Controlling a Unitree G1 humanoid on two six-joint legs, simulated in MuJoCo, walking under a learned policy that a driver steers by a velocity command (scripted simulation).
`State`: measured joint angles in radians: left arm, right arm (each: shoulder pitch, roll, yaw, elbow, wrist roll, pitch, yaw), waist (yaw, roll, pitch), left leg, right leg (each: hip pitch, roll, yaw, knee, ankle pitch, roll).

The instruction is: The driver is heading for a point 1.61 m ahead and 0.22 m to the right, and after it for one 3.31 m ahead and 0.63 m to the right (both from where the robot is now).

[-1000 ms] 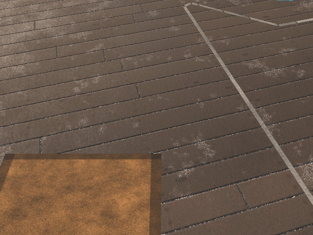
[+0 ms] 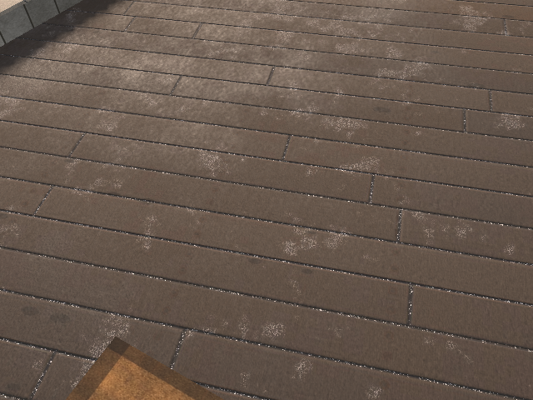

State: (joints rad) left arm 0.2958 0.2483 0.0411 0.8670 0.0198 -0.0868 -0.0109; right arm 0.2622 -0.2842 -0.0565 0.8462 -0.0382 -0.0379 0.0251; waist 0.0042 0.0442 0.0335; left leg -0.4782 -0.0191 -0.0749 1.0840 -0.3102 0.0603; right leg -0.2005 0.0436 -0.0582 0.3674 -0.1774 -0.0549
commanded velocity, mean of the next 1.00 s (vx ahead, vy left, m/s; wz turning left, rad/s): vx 0.50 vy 0.00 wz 0.04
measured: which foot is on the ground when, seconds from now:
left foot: up 0.00-0.28, down 0.30-0.84, up 0.86-1.00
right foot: down 0.00-0.32, up 0.34-0.82, down 0.84-1.00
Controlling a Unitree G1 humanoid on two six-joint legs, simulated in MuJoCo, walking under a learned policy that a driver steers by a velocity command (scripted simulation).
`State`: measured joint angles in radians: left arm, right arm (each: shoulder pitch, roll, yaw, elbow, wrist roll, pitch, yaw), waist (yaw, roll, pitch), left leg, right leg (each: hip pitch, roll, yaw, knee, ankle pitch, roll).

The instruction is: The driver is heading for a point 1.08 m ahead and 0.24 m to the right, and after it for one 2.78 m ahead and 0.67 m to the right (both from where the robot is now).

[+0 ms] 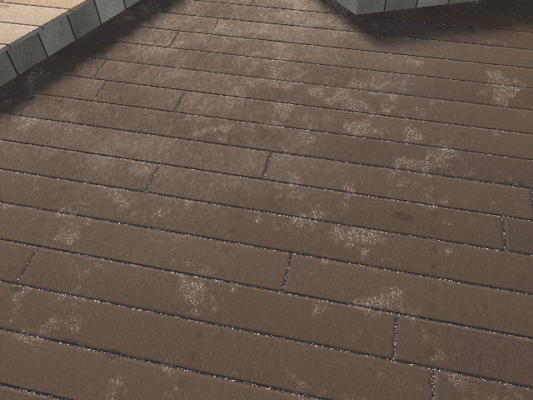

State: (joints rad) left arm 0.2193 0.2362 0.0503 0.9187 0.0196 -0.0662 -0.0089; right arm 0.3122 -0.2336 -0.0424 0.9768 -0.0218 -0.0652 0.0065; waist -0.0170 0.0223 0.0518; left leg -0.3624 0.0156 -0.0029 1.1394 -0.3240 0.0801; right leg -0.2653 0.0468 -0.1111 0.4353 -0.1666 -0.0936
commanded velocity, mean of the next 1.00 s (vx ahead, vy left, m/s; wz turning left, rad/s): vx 0.39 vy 0.00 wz -0.02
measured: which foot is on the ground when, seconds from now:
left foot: up 0.00-0.38, down 0.40-0.90, up 0.92-1.00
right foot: down 0.00-0.42, up 0.44-0.86, down 0.88-1.00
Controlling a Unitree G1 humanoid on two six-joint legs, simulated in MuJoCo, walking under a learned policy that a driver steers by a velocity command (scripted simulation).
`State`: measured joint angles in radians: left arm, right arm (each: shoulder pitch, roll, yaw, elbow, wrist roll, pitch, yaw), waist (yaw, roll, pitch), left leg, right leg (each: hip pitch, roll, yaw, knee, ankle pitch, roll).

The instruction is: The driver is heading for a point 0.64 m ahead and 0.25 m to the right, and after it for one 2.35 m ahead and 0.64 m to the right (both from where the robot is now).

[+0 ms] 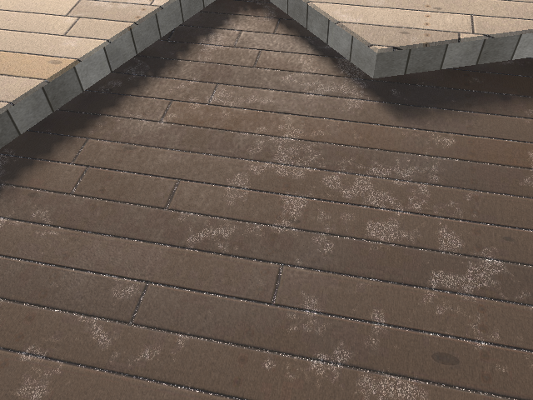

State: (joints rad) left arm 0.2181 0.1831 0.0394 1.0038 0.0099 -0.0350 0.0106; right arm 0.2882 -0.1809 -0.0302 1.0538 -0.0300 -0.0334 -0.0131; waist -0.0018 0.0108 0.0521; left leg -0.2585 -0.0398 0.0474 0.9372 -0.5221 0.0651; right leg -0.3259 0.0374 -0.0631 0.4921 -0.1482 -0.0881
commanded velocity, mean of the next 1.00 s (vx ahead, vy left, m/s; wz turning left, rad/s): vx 0.22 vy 0.00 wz -0.51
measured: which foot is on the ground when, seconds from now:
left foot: up 0.00-0.34, down 0.36-0.88, up 0.90-1.00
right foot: down 0.00-0.36, up 0.38-0.86, down 0.88-1.00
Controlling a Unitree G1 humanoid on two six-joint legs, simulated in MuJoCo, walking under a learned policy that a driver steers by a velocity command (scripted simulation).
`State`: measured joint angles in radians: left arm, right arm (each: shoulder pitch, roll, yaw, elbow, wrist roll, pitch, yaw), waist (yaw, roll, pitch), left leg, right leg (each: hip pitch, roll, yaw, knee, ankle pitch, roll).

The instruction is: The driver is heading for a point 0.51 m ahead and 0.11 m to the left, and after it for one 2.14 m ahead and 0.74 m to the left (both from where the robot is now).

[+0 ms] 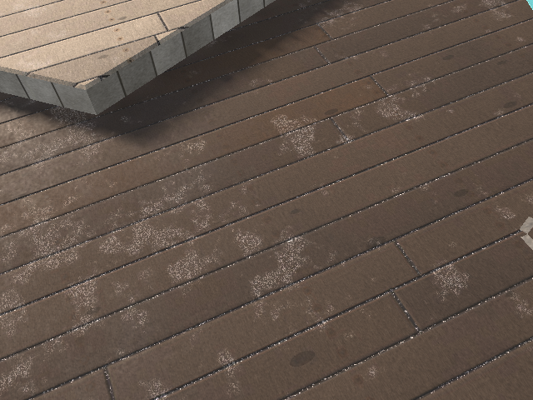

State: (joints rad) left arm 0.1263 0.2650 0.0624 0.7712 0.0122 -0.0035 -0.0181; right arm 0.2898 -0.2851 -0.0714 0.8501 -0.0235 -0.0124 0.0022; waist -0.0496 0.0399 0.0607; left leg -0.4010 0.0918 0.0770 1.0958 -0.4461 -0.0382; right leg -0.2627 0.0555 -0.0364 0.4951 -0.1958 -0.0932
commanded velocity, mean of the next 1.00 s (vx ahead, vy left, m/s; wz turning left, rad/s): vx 0.25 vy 0.00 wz -0.03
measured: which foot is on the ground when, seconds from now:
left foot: up 0.00-0.34, down 0.36-0.74, up 0.76-1.00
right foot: down 0.00-0.38, up 0.40-0.72, down 0.74-1.00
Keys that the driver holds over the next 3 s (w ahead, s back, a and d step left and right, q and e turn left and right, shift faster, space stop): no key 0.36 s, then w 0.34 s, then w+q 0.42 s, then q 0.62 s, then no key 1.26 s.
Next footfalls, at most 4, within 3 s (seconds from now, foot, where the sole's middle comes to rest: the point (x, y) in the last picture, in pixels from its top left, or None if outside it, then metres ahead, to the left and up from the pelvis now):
0.36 left None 0.19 0.09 -0.77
0.74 right None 0.20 -0.13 -0.77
1.20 left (261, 374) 0.52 0.06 -0.77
1.80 right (314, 322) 0.64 -0.08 -0.77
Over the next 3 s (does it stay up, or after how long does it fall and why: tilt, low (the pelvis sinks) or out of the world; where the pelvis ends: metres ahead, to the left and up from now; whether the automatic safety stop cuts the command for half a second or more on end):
stays up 0.53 -0.01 0.01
